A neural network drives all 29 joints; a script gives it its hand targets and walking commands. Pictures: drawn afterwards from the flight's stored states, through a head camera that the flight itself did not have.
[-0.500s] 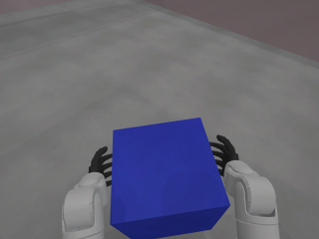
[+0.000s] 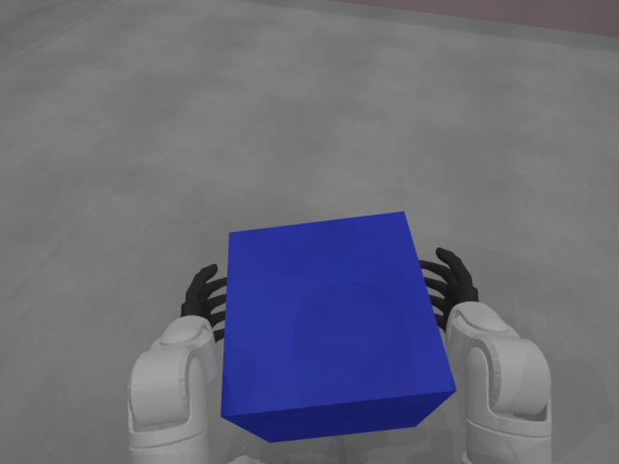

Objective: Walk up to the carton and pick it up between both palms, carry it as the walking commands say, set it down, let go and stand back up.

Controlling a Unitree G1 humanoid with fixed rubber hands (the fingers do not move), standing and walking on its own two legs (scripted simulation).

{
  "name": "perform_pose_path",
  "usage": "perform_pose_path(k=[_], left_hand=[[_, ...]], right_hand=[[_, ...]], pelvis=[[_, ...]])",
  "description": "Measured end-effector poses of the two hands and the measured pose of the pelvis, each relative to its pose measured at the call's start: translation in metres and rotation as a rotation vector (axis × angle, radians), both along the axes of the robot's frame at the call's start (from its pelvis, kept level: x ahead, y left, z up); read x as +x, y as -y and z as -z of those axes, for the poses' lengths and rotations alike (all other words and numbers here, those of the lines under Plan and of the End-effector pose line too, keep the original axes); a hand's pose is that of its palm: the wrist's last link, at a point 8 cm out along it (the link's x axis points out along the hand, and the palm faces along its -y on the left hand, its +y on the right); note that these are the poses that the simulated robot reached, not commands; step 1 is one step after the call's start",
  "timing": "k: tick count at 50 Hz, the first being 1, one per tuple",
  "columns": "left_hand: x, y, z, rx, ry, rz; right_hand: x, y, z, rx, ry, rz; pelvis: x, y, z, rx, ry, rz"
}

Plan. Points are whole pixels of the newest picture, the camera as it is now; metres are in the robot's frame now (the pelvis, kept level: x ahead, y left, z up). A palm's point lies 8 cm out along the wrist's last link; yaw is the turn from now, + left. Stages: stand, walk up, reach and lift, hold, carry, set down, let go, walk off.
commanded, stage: carry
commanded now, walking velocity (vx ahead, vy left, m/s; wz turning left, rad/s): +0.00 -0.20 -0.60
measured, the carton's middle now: (330, 338) +0.29 -0.02 +0.00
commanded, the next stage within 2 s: none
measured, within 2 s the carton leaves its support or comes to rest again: neither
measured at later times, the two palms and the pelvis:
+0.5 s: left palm (421, 329) +0.26 -0.11 +0.08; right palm out of the picture +0.18 -0.40 +0.09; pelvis -0.04 -0.18 +0.00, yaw -18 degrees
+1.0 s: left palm out of the picture +0.17 -0.33 +0.09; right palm out of the picture +0.01 -0.58 +0.12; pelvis -0.14 -0.31 +0.02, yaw -35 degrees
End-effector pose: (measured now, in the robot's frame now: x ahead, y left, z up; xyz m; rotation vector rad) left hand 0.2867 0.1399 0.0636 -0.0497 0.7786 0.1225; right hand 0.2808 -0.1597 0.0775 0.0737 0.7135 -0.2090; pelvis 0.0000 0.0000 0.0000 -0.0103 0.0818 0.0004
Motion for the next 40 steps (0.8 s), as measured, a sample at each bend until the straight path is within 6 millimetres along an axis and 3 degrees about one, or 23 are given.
perform_pose_path(k=[9,14,18,24,29,35,40], left_hand=[[-0.015,0.062,0.003,-0.078,0.008,0.045],[-0.019,0.103,-0.022,-0.041,0.016,0.108],[-0.015,0.144,-0.038,-0.040,0.062,0.142],[-0.022,0.233,-0.024,-0.006,0.039,0.224],[-0.042,0.309,-0.001,0.045,-0.046,0.337],[-0.059,0.372,0.000,-0.001,0.001,0.424],[-0.078,0.403,0.000,-0.037,0.021,0.458]], right_hand=[[-0.027,0.060,-0.023,-0.098,0.007,0.027],[-0.048,0.100,-0.038,-0.054,0.015,0.093],[-0.059,0.139,-0.049,-0.040,0.064,0.140],[-0.090,0.224,-0.023,-0.018,0.038,0.213],[-0.138,0.292,0.007,0.036,-0.046,0.326],[-0.181,0.343,-0.001,-0.002,0.003,0.425],[-0.207,0.370,-0.012,-0.046,0.020,0.450]], pelvis=[[-0.010,0.054,-0.003,-0.003,0.012,0.116],[-0.019,0.078,-0.018,-0.038,0.014,0.170],[-0.026,0.105,-0.019,-0.045,0.013,0.224],[-0.041,0.169,-0.002,-0.026,0.021,0.303],[-0.063,0.209,-0.001,0.002,0.018,0.353],[-0.092,0.242,0.000,-0.002,0.007,0.423],[-0.107,0.267,0.003,-0.019,0.004,0.479]])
